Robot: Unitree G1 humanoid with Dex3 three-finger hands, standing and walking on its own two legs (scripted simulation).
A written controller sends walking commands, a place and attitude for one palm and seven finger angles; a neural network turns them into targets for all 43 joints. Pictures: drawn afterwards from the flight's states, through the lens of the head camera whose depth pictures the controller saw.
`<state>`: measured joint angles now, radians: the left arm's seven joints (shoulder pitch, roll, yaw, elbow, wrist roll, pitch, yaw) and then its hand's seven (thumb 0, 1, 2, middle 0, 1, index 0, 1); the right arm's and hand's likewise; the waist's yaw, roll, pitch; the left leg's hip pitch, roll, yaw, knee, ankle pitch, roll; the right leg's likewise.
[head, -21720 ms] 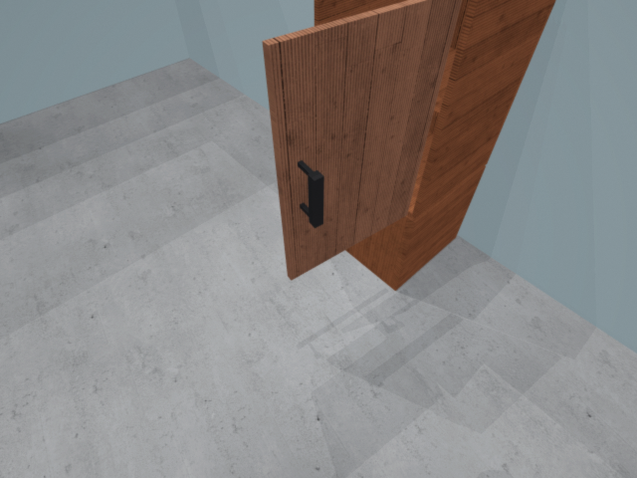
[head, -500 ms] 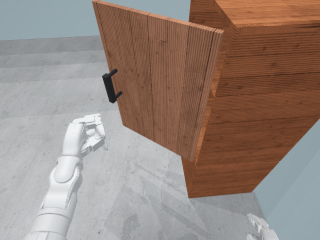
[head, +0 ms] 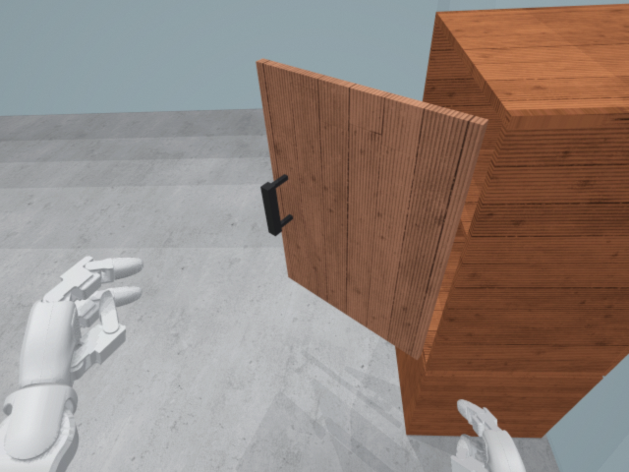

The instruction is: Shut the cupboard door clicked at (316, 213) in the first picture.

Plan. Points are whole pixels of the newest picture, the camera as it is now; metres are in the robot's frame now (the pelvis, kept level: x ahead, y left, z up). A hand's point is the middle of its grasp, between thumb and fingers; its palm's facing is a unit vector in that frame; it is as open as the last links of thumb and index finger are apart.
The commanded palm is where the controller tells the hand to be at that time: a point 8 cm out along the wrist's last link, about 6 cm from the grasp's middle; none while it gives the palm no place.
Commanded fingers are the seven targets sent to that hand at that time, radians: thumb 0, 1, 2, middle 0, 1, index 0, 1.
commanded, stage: draw the hand back to the body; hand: left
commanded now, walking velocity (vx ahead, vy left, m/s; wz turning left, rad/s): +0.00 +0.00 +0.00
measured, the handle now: (278, 205) +0.65 +0.16 -0.05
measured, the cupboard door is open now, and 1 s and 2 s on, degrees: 52 52 52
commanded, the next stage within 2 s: step back with the hand held close in 0.50 s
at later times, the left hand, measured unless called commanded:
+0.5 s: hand (73, 348) +0.18 +0.26 +0.16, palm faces +0.42 -0.82 -0.39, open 7.4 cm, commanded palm +0.13 +0.30 +0.17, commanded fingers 0.00 0.90 0.90 -0.20 -0.30 -0.20 -0.30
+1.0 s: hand (69, 340) +0.19 +0.27 +0.15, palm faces +0.34 -0.81 -0.48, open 7.4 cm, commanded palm +0.13 +0.31 +0.17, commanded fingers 0.00 0.90 0.90 -0.20 -0.30 -0.20 -0.30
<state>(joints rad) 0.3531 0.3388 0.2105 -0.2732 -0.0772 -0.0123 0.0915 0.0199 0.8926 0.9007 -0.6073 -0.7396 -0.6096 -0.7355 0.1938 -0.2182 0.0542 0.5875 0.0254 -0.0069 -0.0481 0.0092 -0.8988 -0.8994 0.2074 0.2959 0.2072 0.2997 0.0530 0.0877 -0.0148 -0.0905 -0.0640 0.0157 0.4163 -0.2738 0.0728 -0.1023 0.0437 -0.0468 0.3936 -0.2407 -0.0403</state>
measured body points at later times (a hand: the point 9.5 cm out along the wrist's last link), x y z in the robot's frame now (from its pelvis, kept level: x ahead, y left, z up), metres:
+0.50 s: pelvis -0.01 +0.00 +0.00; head -0.04 -0.02 +0.45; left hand +0.16 +0.30 +0.18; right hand +0.17 -0.22 -0.08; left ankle -0.03 +0.07 -0.74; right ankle -0.01 -0.09 -0.74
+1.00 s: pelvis -0.02 +0.02 -0.01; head -0.02 +0.02 +0.44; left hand +0.17 +0.31 +0.18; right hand +0.14 -0.24 -0.09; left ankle -0.03 +0.07 -0.74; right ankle -0.01 -0.09 -0.74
